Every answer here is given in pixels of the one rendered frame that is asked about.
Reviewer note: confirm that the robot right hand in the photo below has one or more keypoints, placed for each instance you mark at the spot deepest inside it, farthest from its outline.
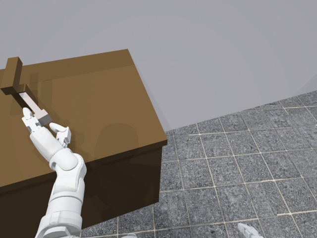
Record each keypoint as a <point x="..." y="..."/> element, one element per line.
<point x="249" y="232"/>

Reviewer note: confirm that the counter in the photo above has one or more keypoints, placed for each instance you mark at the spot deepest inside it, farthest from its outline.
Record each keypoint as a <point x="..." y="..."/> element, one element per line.
<point x="113" y="125"/>

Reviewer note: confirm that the left robot forearm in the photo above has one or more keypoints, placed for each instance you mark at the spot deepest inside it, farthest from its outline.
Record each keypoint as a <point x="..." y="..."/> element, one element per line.
<point x="63" y="216"/>

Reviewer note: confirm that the tap lever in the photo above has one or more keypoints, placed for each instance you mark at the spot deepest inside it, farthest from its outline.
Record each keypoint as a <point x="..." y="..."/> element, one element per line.
<point x="41" y="115"/>

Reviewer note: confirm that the robot left hand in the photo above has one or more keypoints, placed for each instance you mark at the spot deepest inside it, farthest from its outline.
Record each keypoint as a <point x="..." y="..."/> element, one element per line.
<point x="42" y="138"/>

